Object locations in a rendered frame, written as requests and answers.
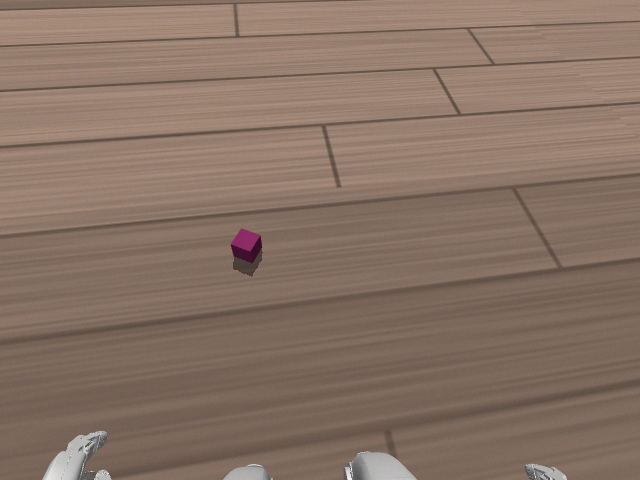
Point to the left robot hand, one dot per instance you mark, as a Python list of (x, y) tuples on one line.
[(70, 464)]

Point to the cube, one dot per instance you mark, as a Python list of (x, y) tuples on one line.
[(246, 245)]

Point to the right robot hand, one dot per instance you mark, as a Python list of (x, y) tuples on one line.
[(539, 472)]

